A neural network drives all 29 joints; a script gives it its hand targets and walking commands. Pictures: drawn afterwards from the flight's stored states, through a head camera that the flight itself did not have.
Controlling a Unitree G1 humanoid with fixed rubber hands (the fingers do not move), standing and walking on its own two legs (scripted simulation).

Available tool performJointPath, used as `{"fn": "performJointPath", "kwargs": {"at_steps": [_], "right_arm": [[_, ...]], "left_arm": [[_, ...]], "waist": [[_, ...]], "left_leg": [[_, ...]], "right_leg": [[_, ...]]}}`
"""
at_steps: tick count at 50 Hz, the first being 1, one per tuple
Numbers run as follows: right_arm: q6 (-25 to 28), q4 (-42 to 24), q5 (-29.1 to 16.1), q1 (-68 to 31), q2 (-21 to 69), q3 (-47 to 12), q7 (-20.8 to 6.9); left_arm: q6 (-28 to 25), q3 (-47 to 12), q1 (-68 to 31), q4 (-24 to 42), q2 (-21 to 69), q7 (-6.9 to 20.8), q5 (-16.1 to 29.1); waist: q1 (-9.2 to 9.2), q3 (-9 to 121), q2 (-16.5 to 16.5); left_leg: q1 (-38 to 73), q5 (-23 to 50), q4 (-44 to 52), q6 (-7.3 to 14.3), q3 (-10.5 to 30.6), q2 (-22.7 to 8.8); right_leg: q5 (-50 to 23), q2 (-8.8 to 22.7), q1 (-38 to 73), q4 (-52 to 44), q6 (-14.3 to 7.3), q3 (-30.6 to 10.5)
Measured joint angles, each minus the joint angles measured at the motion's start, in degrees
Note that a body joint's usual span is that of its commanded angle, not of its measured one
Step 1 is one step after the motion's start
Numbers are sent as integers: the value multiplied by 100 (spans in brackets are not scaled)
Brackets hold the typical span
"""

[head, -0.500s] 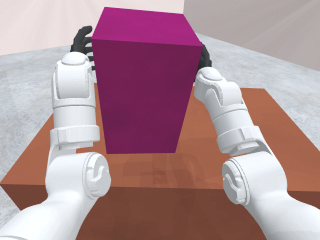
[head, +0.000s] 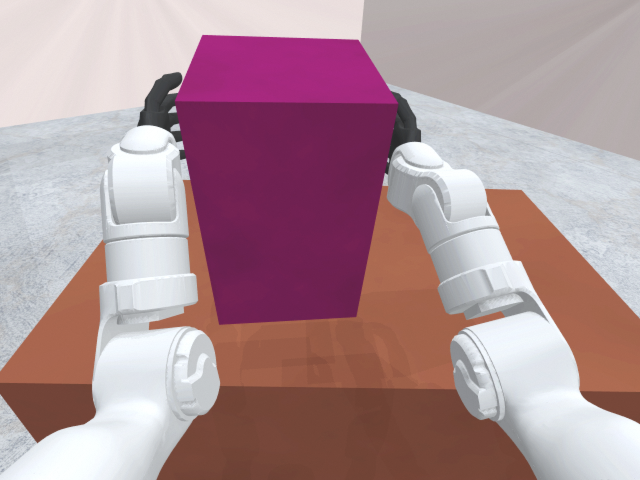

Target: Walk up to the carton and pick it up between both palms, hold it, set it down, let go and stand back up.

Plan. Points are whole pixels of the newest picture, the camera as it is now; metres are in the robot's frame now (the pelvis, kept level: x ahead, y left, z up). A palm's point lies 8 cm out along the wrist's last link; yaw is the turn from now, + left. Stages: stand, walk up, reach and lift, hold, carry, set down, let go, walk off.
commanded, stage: hold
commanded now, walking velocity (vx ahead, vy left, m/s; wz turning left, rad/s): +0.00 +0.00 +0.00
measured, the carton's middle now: (285, 188) +0.37 +0.01 +0.25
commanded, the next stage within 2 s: none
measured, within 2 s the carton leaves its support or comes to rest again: neither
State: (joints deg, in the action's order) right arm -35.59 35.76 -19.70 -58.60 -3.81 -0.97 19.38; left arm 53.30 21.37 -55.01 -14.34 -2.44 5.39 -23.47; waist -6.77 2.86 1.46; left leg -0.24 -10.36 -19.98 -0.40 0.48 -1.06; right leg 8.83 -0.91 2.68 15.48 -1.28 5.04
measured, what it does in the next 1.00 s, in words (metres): stands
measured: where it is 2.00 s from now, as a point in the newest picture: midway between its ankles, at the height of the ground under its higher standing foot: outside the picture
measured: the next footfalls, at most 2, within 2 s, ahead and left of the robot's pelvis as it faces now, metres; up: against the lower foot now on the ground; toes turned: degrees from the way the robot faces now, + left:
none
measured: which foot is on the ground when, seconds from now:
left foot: down 0.00-1.00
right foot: down 0.00-1.00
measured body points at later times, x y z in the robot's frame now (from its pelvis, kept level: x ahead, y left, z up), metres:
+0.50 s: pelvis +0.00 -0.01 +0.00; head -0.09 +0.02 +0.44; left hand +0.39 +0.15 +0.32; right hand +0.38 -0.12 +0.31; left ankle +0.02 +0.12 -0.75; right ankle +0.01 -0.10 -0.75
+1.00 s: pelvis +0.00 -0.01 +0.00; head -0.09 +0.02 +0.44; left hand +0.38 +0.15 +0.33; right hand +0.38 -0.12 +0.31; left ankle +0.02 +0.12 -0.75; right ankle +0.01 -0.10 -0.75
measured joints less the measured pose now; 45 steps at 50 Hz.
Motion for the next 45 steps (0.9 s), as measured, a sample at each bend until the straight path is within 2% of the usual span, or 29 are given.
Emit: {"fn": "performJointPath", "kwargs": {"at_steps": [6, 14, 21, 29, 37, 45], "right_arm": [[29, 289, 219, -219, 15, 181, -124], [72, 500, 288, -338, 38, 161, -98], [31, 381, 85, -231, 39, 0, 70], [-51, 145, -130, -80, -52, -102, 126], [-46, 186, -85, -110, -114, -31, 0], [7, 495, 119, -296, -65, 110, -118]], "left_arm": [[-105, 130, -381, -440, -28, -60, -35], [-220, 225, -616, -848, -155, -58, 42], [-218, 46, -410, -739, -263, 9, 155], [-144, -108, -142, -412, -192, 13, 150], [-137, -15, -183, -347, -16, -121, 76], [-207, 111, -447, -692, -47, -182, 57]], "waist": [[85, 53, -62], [127, 154, 36], [20, 191, 128], [-51, 137, 54], [17, 115, -41], [117, 206, -4]], "left_leg": [[-147, 118, 98, 13, -51, 11], [-203, 138, 135, -34, -1, -31], [-156, 31, 25, -67, 123, -43], [-108, -49, -79, -24, 131, -5], [-128, 4, -38, 21, 32, 19], [-222, 91, 42, -1, 9, -1]], "right_leg": [[-54, 7, -232, 49, -8, -72], [-64, -52, -266, -5, -56, -58], [-21, -84, -90, -86, -66, 31], [3, -57, 7, -82, -15, 6], [-34, -34, -92, -28, 15, -118], [-67, -61, -251, 9, -21, -168]]}}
